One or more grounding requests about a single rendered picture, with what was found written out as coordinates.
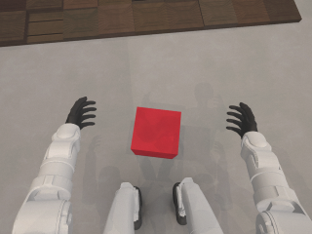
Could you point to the left robot upper arm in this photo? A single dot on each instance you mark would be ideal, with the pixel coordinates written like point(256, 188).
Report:
point(45, 217)

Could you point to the robot right shin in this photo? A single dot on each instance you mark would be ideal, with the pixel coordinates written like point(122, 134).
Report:
point(187, 179)

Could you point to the robot right forearm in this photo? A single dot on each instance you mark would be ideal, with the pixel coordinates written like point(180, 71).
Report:
point(271, 190)

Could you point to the right robot hand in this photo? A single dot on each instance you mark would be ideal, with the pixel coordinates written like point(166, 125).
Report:
point(247, 123)

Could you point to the left robot hand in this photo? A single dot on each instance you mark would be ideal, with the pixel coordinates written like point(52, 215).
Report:
point(76, 116)

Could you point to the robot left forearm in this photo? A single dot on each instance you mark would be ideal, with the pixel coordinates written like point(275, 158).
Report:
point(54, 180)

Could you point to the robot right foot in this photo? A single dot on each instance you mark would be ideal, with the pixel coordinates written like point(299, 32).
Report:
point(181, 219)

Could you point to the carton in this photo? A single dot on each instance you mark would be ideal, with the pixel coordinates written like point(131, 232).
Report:
point(156, 132)

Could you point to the right robot upper arm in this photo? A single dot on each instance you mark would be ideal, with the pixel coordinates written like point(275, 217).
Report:
point(274, 222)

